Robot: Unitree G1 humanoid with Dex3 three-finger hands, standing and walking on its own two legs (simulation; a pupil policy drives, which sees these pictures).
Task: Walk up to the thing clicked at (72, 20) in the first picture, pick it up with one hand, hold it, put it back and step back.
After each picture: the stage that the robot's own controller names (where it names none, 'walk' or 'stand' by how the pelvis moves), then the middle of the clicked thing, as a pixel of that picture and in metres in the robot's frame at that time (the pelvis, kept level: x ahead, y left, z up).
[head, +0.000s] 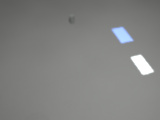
stand; (72, 19) +1.87 +0.15 -0.72
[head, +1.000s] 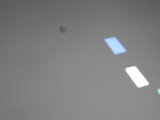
walk; (63, 28) +1.75 +0.19 -0.72
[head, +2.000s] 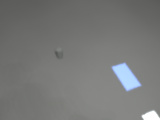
walk; (59, 53) +1.15 +0.21 -0.72
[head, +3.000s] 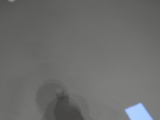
walk; (60, 93) +0.71 +0.22 -0.71
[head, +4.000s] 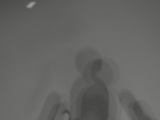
walk; (66, 119) +0.47 +0.25 -0.71
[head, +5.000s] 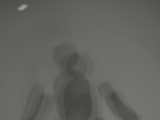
stand; out of the picture +0.37 +0.22 -0.72
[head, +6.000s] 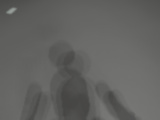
stand; out of the picture +0.35 +0.25 -0.72
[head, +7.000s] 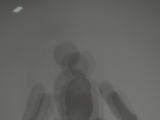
stand; out of the picture +0.37 +0.24 -0.73
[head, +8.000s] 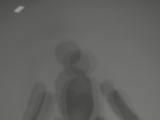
stand; out of the picture +0.36 +0.24 -0.73
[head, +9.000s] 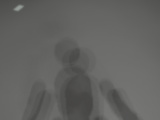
go down; out of the picture +0.36 +0.23 -0.73
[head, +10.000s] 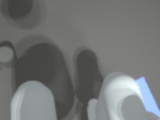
go down; (7, 58) +0.45 +0.26 -0.31
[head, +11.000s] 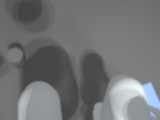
close in; (17, 58) +0.45 +0.26 -0.31
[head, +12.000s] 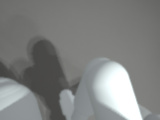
close in; out of the picture +0.43 +0.30 -0.23
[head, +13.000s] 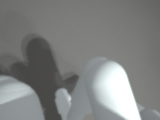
close; out of the picture +0.42 +0.29 -0.23
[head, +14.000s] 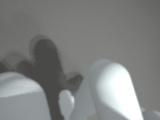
lift; out of the picture +0.39 +0.26 -0.23
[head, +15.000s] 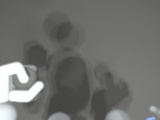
lift; (29, 85) +0.33 +0.19 -0.02
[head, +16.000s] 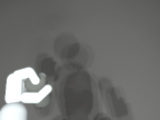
hold; (38, 90) +0.33 +0.17 +0.00
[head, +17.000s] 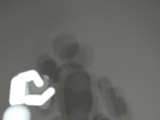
hold; (42, 93) +0.32 +0.17 -0.01
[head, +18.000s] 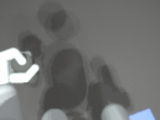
crouch; (26, 69) +0.40 +0.20 -0.08
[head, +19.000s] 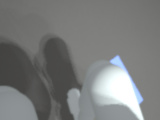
lower; out of the picture +0.46 +0.29 -0.20
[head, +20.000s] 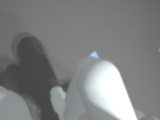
lower; out of the picture +0.43 +0.29 -0.23
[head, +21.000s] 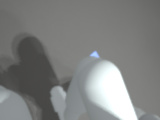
lower; out of the picture +0.43 +0.30 -0.23
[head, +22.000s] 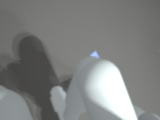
lower; out of the picture +0.44 +0.30 -0.23
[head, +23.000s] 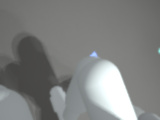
lower; out of the picture +0.44 +0.30 -0.23
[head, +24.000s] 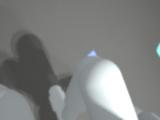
withdraw; out of the picture +0.43 +0.28 -0.23
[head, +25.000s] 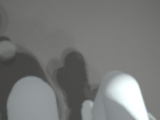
stand; (7, 53) +0.44 +0.25 -0.27
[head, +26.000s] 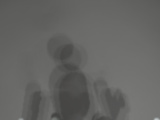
stand; out of the picture +0.38 +0.18 -0.63
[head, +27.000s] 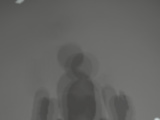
stand; out of the picture +0.39 +0.20 -0.67
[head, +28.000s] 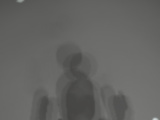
stand; out of the picture +0.39 +0.19 -0.67
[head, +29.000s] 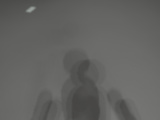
walk; out of the picture +0.41 +0.19 -0.72
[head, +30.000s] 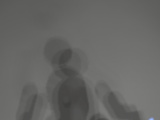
walk; (66, 101) +0.52 +0.17 -0.70
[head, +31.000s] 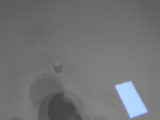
walk; (58, 66) +0.84 +0.20 -0.70
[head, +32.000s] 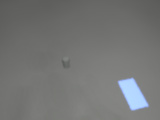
stand; (66, 62) +1.02 +0.19 -0.71
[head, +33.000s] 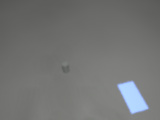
stand; (65, 67) +1.01 +0.21 -0.73
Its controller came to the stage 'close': yes
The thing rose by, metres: 0.70
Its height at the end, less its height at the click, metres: +0.00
